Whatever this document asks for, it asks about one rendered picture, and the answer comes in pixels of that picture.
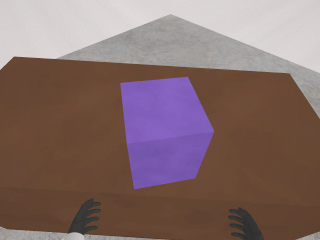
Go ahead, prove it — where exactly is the pedestal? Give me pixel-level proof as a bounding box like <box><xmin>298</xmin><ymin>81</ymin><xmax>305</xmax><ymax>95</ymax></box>
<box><xmin>0</xmin><ymin>56</ymin><xmax>320</xmax><ymax>240</ymax></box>

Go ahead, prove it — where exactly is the right robot hand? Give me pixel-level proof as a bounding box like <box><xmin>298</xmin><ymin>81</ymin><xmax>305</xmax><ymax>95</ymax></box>
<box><xmin>228</xmin><ymin>207</ymin><xmax>265</xmax><ymax>240</ymax></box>

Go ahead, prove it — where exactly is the carton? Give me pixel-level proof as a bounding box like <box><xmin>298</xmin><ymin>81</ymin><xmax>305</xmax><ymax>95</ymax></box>
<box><xmin>120</xmin><ymin>77</ymin><xmax>215</xmax><ymax>190</ymax></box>

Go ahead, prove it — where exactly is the left robot hand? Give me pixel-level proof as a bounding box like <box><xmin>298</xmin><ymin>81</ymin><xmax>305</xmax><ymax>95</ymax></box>
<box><xmin>67</xmin><ymin>198</ymin><xmax>101</xmax><ymax>235</ymax></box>

